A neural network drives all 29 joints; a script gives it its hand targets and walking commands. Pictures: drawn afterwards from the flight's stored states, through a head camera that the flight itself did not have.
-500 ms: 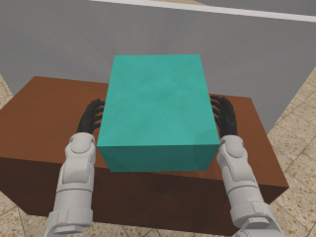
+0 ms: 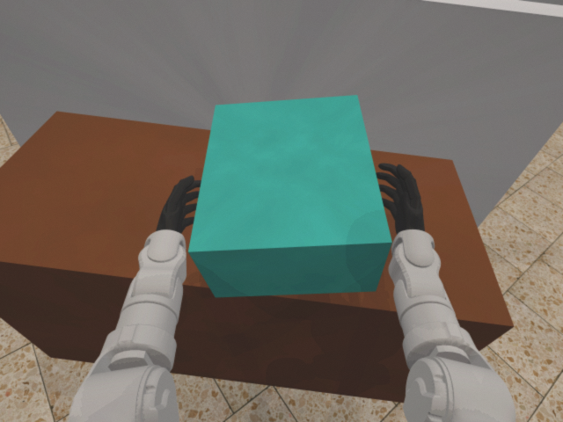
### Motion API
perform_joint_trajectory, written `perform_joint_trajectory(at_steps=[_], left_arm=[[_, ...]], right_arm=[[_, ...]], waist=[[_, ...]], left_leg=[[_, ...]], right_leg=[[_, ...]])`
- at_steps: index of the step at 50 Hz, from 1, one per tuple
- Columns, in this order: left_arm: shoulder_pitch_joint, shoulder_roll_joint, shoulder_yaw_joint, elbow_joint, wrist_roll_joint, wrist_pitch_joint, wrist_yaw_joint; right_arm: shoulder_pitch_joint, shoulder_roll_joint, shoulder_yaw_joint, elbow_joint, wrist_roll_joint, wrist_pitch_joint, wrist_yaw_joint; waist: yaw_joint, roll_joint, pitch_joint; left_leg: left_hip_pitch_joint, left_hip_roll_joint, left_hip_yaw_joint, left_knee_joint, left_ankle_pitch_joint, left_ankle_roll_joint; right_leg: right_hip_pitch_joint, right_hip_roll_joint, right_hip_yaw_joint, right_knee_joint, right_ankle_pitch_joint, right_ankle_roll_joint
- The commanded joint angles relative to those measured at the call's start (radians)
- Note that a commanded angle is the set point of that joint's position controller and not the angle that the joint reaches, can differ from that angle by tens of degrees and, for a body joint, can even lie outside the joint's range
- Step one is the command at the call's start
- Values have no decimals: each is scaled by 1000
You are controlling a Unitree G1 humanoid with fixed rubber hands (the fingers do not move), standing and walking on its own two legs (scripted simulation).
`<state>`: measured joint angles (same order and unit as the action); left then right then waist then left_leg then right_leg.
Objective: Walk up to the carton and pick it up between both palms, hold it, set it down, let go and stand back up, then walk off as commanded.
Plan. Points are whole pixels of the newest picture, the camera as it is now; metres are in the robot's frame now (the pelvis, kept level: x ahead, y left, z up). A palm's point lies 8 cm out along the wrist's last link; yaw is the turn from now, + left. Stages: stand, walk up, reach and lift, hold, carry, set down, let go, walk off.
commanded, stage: set down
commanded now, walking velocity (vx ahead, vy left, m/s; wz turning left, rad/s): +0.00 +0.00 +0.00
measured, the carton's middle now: (289, 191) +0.47 -0.03 +0.06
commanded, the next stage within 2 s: none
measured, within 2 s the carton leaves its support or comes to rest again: neither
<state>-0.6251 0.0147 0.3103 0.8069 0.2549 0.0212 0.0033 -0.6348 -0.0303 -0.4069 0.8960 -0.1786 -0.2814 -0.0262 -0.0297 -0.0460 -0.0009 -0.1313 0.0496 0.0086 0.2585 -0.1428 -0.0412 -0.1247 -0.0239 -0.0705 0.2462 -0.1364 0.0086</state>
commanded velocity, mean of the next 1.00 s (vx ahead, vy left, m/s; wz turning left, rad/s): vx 0.00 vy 0.00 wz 0.00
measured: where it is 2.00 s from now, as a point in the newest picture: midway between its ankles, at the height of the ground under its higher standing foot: outside the picture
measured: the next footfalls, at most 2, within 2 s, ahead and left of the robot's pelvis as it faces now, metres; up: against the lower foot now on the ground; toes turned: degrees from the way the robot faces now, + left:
none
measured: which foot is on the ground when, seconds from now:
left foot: down 0.00-1.00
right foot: down 0.00-1.00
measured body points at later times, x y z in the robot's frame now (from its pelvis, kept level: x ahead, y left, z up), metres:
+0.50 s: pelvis +0.02 +0.00 +0.00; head +0.06 +0.01 +0.45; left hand +0.43 +0.15 +0.03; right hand +0.41 -0.20 +0.07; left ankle -0.01 +0.14 -0.75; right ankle -0.01 -0.12 -0.75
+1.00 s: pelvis +0.01 +0.00 +0.00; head +0.09 +0.00 +0.44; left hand +0.44 +0.14 +0.01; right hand +0.41 -0.21 +0.04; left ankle -0.01 +0.14 -0.75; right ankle -0.01 -0.12 -0.75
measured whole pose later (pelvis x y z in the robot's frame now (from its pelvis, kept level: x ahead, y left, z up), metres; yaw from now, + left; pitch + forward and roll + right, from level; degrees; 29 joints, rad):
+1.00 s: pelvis +0.01 +0.00 +0.00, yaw +0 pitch +13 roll +0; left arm -0.78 0.07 0.37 1.22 0.24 -0.29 0.03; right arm -0.70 -0.02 -0.56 1.04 -0.34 -0.44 -0.03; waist -0.05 0.02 -0.08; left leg -0.38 0.05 0.02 0.29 -0.15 -0.04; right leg -0.37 -0.03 -0.08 0.27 -0.14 0.01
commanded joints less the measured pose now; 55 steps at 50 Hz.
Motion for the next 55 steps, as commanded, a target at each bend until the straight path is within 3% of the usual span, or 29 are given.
perform_joint_trajectory(at_steps=[1, 4, 5, 8, 9, 12, 15, 16, 22, 25, 26, 27, 33, 35, 37, 38, 41, 42, 45, 47, 49, 52, 53, 55], left_arm=[[-659, -491, -289, -160, -24, -152, -84], [-683, -503, -295, -148, -28, -182, -86], [-670, -496, -281, -139, -27, -186, -84], [-666, -500, -280, -104, -22, -205, -88], [-653, -494, -262, -100, -11, -208, -90], [-665, -513, -280, -100, -22, -235, -88], [-651, -530, -295, -93, -29, -252, -76], [-695, -519, -297, -97, -29, -262, -76], [-679, -535, -279, -21, -25, -279, -76], [-736, -532, -300, -21, -28, -306, -66], [-713, -536, -276, 5, -12, -314, -61], [-726, -528, -288, 3, -21, -319, -60], [-770, -520, -238, 92, -11, -355, -63], [-792, -498, -220, 103, 0, -371, -65], [-821, -479, -211, 125, -2, -381, -72], [-824, -483, -189, 128, 5, -389, -73], [-776, -474, -141, 198, 30, -404, -73], [-785, -474, -140, 200, 30, -412, -79], [-831, -462, -142, 216, 25, -429, -78], [-825, -468, -138, 222, 31, -439, -76], [-852, -457, -136, 244, 27, -451, -74], [-823, -468, -135, 260, 31, -466, -71], [-848, -450, -130, 285, 26, -466, -73], [-837, -453, -116, 297, 41, -470, -72]], right_arm=[[-545, 482, 355, -96, -38, -61, 120], [-532, 497, 357, -83, -57, -67, 117], [-530, 505, 364, -74, -42, -60, 118], [-520, 516, 361, -73, -61, -68, 114], [-504, 520, 376, -67, -61, -67, 112], [-492, 525, 386, -61, -62, -82, 110], [-472, 515, 389, -61, -53, -96, 111], [-490, 525, 371, -33, -66, -96, 113], [-499, 503, 337, 14, -85, -110, 114], [-528, 501, 302, 24, -104, -132, 116], [-530, 504, 302, 28, -104, -138, 117], [-518, 496, 291, 60, -107, -138, 117], [-568, 496, 241, 73, -144, -154, 120], [-553, 517, 232, 109, -161, -152, 120], [-541, 513, 201, 136, -187, -148, 119], [-544, 516, 204, 131, -188, -150, 122], [-566, 518, 192, 119, -212, -163, 123], [-549, 527, 188, 141, -216, -160, 123], [-557, 533, 155, 154, -242, -167, 124], [-570, 518, 152, 146, -256, -181, 126], [-587, 509, 135, 165, -263, -184, 124], [-576, 524, 128, 165, -278, -200, 126], [-574, 506, 126, 181, -274, -195, 123], [-559, 511, 119, 208, -276, -190, 127]], waist=[[-6, 40, -461], [-10, 46, -494], [6, 41, -475], [-18, 29, -478], [-6, 16, -458], [-22, 30, -507], [-16, 39, -565], [-30, 44, -557], [-24, 37, -531], [-37, 92, -598], [-15, 90, -606], [-31, 88, -600], [-11, 78, -611], [-14, 84, -616], [-38, 69, -601], [-25, 62, -620], [-6, 36, -625], [-24, 41, -621], [-36, 38, -653], [-17, 44, -670], [-38, 41, -673], [-34, 45, -716], [-42, 25, -676], [-36, 46, -687]], left_leg=[[85, -70, 100, 16, 285, -20], [65, -73, 92, 18, 286, -25], [58, -74, 97, 15, 301, -22], [33, -75, 89, 17, 308, -21], [26, -72, 85, 20, 336, -16], [37, -71, 77, 37, 383, -27], [93, -63, 70, 64, 464, -39], [95, -58, 62, 68, 462, -40], [117, -51, 70, 82, 477, -42], [140, -49, 68, 102, 520, -56], [157, -44, 65, 106, 545, -54], [160, -41, 65, 116, 555, -56], [86, -46, 75, 96, 439, -47], [27, -49, 83, 88, 409, -43], [3, -51, 87, 70, 335, -32], [2, -54, 88, 67, 317, -28], [-60, -56, 91, 64, 320, -15], [-71, -56, 87, 57, 311, -16], [-78, -50, 89, 60, 302, -14], [-55, -50, 88, 66, 338, -19], [-67, -46, 85, 66, 324, -19], [-60, -44, 81, 81, 372, -25], [-101, -43, 85, 80, 330, -19], [-95, -43, 85, 80, 337, -21]], right_leg=[[260, 41, -56, 49, 446, 35], [280, 29, -52, 66, 493, 38], [288, 33, -42, 68, 524, 37], [315, 29, -41, 85, 598, 49], [327, 19, -38, 93, 649, 48], [315, 26, -40, 103, 686, 43], [268, 43, -46, 95, 690, 40], [240, 45, -51, 92, 651, 39], [169, 54, -60, 81, 600, 31], [124, 59, -72, 74, 559, 17], [103, 63, -69, 69, 542, 18], [77, 66, -72, 67, 538, 12], [85, 50, -63, 71, 505, 15], [130, 37, -53, 87, 538, 18], [137, 33, -55, 82, 505, 28], [134, 30, -58, 85, 496, 31], [159, 23, -43, 104, 572, 37], [173, 21, -45, 110, 584, 42], [156, 20, -55, 111, 553, 42], [124, 25, -51, 113, 568, 39], [115, 22, -64, 112, 547, 37], [110, 26, -57, 124, 599, 34], [103, 19, -51, 125, 594, 35], [104, 16, -50, 125, 591, 28]])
